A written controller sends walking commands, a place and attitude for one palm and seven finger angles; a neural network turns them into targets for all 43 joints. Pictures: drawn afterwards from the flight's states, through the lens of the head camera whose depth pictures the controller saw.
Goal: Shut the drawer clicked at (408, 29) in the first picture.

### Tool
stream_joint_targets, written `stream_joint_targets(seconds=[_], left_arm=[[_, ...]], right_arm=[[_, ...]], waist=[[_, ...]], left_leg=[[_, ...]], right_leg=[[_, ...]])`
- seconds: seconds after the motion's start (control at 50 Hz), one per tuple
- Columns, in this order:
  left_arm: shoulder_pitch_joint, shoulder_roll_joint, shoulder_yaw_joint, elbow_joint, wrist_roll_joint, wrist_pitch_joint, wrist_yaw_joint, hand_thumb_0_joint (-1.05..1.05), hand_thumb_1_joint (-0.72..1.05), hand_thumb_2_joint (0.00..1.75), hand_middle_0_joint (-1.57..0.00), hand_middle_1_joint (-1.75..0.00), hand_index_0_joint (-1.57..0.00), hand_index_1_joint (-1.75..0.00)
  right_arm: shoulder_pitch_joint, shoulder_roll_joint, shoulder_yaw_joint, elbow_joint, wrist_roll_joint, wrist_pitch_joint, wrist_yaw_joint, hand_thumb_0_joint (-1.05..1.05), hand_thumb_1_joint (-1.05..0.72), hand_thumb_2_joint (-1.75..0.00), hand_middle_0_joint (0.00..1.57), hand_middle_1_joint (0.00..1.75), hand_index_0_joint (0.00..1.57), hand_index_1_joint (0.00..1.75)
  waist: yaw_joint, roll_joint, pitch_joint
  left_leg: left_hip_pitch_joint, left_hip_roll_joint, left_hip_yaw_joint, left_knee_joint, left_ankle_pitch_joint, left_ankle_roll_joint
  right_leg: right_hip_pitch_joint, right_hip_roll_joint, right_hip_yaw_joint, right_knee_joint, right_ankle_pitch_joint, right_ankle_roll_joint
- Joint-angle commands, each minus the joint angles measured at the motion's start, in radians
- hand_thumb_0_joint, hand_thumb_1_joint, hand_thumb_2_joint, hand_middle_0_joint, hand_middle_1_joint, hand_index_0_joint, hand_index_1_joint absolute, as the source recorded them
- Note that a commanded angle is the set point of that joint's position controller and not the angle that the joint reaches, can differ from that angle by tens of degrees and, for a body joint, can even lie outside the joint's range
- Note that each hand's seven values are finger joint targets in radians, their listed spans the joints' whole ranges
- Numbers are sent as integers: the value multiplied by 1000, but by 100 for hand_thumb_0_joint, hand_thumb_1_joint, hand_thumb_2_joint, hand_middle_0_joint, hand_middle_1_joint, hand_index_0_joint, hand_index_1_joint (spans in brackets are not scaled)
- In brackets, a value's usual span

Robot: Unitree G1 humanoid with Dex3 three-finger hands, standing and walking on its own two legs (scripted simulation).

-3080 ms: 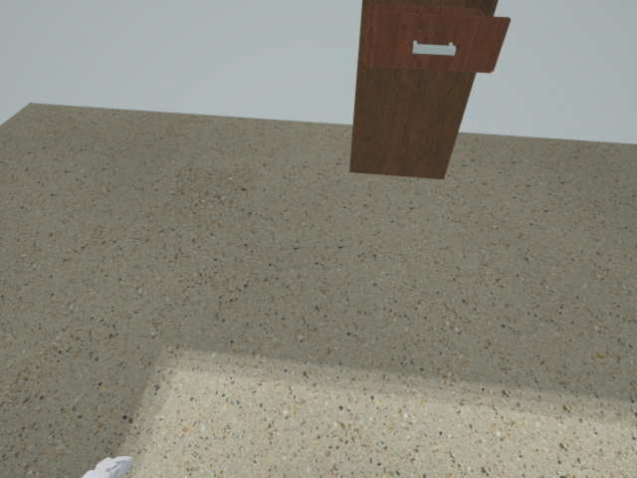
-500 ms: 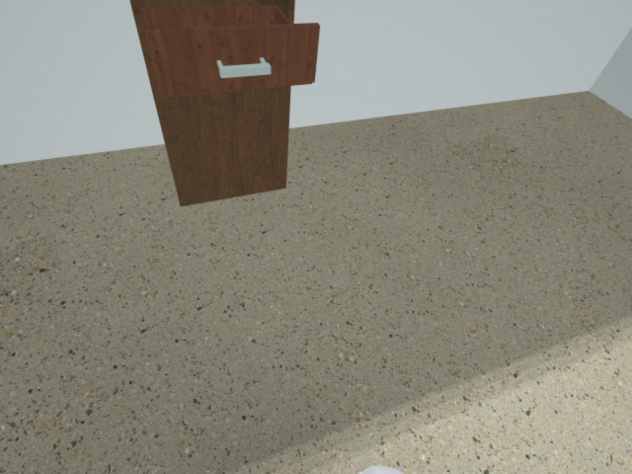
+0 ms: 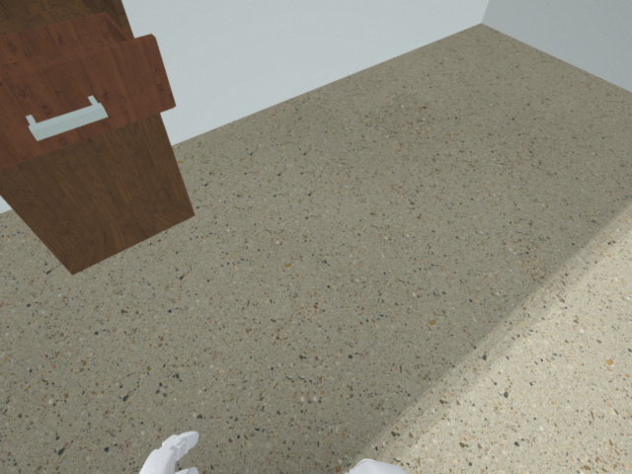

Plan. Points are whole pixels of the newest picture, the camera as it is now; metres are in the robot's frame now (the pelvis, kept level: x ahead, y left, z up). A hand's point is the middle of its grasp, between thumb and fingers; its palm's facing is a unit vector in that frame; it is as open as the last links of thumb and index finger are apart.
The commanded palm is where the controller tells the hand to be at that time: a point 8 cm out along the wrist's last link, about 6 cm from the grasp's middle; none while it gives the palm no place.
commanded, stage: walk to a spot facing it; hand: left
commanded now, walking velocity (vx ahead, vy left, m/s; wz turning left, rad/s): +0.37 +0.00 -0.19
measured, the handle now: (66, 115) +0.73 +0.49 +0.01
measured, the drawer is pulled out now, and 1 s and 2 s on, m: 0.29 0.29 0.29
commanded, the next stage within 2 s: turn to face it in 0.66 s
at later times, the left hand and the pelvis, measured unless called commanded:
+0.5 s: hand (157, 432) +0.20 +0.24 -0.16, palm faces -0.05 -0.99 -0.15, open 7.4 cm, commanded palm none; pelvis +0.21 +0.05 +0.02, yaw -8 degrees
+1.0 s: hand (274, 243) +0.53 +0.08 -0.13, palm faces -0.29 -0.93 -0.24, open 7.4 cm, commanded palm none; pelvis +0.35 -0.05 +0.01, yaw -15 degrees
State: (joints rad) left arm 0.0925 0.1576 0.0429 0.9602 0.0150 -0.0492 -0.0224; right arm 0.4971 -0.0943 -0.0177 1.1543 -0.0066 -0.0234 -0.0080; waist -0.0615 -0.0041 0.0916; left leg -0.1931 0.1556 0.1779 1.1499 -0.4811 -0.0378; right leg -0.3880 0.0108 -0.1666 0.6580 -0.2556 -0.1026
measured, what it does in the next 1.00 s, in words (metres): walks ahead, turning right: left foot, then right foot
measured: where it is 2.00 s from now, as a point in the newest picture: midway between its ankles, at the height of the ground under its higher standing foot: (328, 428)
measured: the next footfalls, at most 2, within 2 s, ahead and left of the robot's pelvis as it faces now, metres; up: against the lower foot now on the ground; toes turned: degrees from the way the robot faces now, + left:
left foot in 0.36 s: +0.29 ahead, +0.15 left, +0.00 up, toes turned +5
right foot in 0.84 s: +0.45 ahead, -0.15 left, +0.00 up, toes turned -27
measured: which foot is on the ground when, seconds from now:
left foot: up 0.00-0.34, down 0.36-0.84, up 0.86-1.00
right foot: down 0.00-0.38, up 0.40-0.82, down 0.84-1.00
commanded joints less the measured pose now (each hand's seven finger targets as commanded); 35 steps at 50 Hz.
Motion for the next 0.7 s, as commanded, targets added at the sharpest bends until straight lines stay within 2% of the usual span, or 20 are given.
stream_joint_targets(seconds=[0.0, 0.04, 0.1, 0.14, 0.16, 0.24, 0.28, 0.3, 0.32, 0.34, 0.36, 0.38, 0.4, 0.42, 0.44, 0.46, 0.5, 0.58, 0.62, 0.68], left_arm=[[203, 174, 50, 32, -7, -10, 39, 0, 90, 90, -20, -30, -20, -30], [163, 134, 34, 30, 5, -22, 39, 0, 90, 90, -20, -30, -20, -30], [161, 116, 34, 32, 11, -30, 37, 0, 90, 90, -20, -30, -20, -30], [178, 133, 36, 38, 7, -29, 30, 0, 90, 90, -20, -30, -20, -30], [208, 127, 34, 49, 7, -27, 27, 0, 90, 90, -20, -30, -20, -30], [266, 166, 36, 65, 9, -24, 26, 0, 90, 90, -20, -30, -20, -30], [273, 180, 37, 70, 6, -20, 27, 0, 90, 90, -20, -30, -20, -30], [265, 180, 40, 71, 5, -19, 28, 0, 90, 90, -20, -30, -20, -30], [254, 170, 38, 63, 0, -18, 25, 0, 90, 90, -20, -30, -20, -30], [277, 117, 31, 45, -10, -15, 17, 0, 90, 90, -20, -30, -20, -30], [252, 99, 21, 18, -9, -23, 12, 0, 90, 90, -20, -30, -20, -30], [214, 135, 30, 14, 2, -19, 16, 0, 90, 90, -20, -30, -20, -30], [177, 124, 32, 16, 6, -14, 14, 0, 90, 90, -20, -30, -20, -30], [171, 116, 38, 26, 7, -8, 6, 0, 90, 90, -20, -30, -20, -30], [181, 101, 40, 33, 12, 4, -1, 0, 90, 90, -20, -30, -20, -30], [216, 76, 37, 41, 14, 18, -4, 0, 90, 90, -20, -30, -20, -30], [241, 54, 40, 44, 13, 39, -6, 0, 90, 90, -20, -30, -20, -30], [190, 38, 49, 6, 16, 64, -15, 0, 90, 90, -20, -30, -20, -30], [137, 34, 48, -19, 15, 65, -19, 0, 90, 90, -20, -30, -20, -30], [52, 31, 43, -53, 8, 61, -19, 0, 90, 90, -20, -30, -20, -30]], right_arm=[[-122, -119, -44, -148, -10, -30, -7, 0, -90, -90, 20, 30, 20, 30], [-59, -85, -39, -126, -20, -7, -3, 0, -90, -90, 20, 30, 20, 30], [-66, -66, -42, -142, -21, 2, 10, 0, -90, -90, 20, 30, 20, 30], [-145, -80, -41, -173, -20, -4, 21, 0, -90, -90, 20, 30, 20, 30], [-203, -87, -40, -183, -22, -10, 25, 0, -90, -90, 20, 30, 20, 30], [-327, -118, -38, -235, -21, -30, 34, 0, -90, -90, 20, 30, 20, 30], [-326, -141, -42, -237, -21, -37, 33, 0, -90, -90, 20, 30, 20, 30], [-267, -159, -47, -218, -23, -44, 27, 0, -90, -90, 20, 30, 20, 30], [-150, -200, -58, -179, -26, -51, 17, 0, -90, -90, 20, 30, 20, 30], [-15, -310, -84, -147, -41, -57, 5, 0, -90, -90, 20, 30, 20, 30], [70, -373, -93, -134, -37, -50, 4, 0, -90, -90, 20, 30, 20, 30], [15, -337, -81, -145, -31, -43, 1, 0, -90, -90, 20, 30, 20, 30], [-43, -292, -69, -156, -28, -48, -5, 0, -90, -90, 20, 30, 20, 30], [-106, -246, -58, -172, -26, -52, -8, 0, -90, -90, 20, 30, 20, 30], [-145, -214, -47, -179, -25, -57, -9, 0, -90, -90, 20, 30, 20, 30], [-169, -199, -42, -180, -23, -62, -12, 0, -90, -90, 20, 30, 20, 30], [-170, -183, -43, -176, -17, -67, -16, 0, -90, -90, 20, 30, 20, 30], [-131, -179, -49, -164, -13, -67, -18, 0, -90, -90, 20, 30, 20, 30], [-122, -182, -51, -159, -12, -60, -18, 0, -90, -90, 20, 30, 20, 30], [-107, -209, -62, -153, -19, -46, -16, 0, -90, -90, 20, 30, 20, 30]], waist=[[82, 31, -82], [22, -14, -32], [2, -104, -24], [25, -131, -11], [50, -134, -1], [89, -130, 5], [77, -103, 0], [44, -44, -36], [-10, 23, -85], [-54, 240, -184], [-68, 362, -211], [-55, 248, -157], [-37, 218, -96], [-9, 144, -38], [22, 112, 3], [52, 109, 1], [76, 105, -7], [74, 131, 11], [66, 150, 23], [33, 169, 31]], left_leg=[[-389, 48, -147, 180, 118, 4], [-315, 44, -127, 72, 148, -6], [-276, 32, -106, -112, 217, -16], [-274, 25, -89, -249, 267, -19], [-275, 10, -81, -306, 277, -16], [-268, -27, -58, -464, 262, 0], [-194, -52, -34, -547, 255, 7], [-72, -71, -24, -612, 272, 12], [128, -60, -51, -667, 284, 30], [344, 162, -334, -743, 229, 102], [389, 358, -573, -893, 203, 187], [289, 360, -561, -925, 92, 203], [212, 333, -521, -937, 127, 188], [137, 306, -420, -945, 151, 171], [64, 269, -322, -959, 195, 143], [35, 240, -230, -958, 252, 126], [8, 203, -114, -954, 335, 113], [65, 195, -7, -970, 410, 131], [91, 189, 49, -949, 523, 130], [133, 195, 109, -874, 673, 128]], right_leg=[[256, -334, 389, -371, 346, -124], [93, -277, 286, -419, 275, -91], [30, -220, 225, -447, 178, -82], [42, -202, 225, -450, 96, -81], [65, -201, 244, -450, 78, -78], [186, -230, 293, -408, 130, -71], [212, -228, 293, -360, 179, -57], [187, -208, 276, -268, 235, -43], [103, -154, 226, -88, 293, -13], [-83, -47, 140, 193, 100, 40], [-224, 20, 101, 470, -299, 65], [-247, -42, 174, 565, -293, 53], [-290, -74, 184, 622, -216, 58], [-288, -105, 187, 634, -145, 61], [-253, -122, 182, 616, -92, 70], [-231, -122, 172, 602, -52, 81], [-213, -128, 154, 581, 9, 97], [-303, -146, 124, 487, 87, 130], [-307, -148, 94, 370, 110, 141], [-239, -119, 43, 153, 74, 131]])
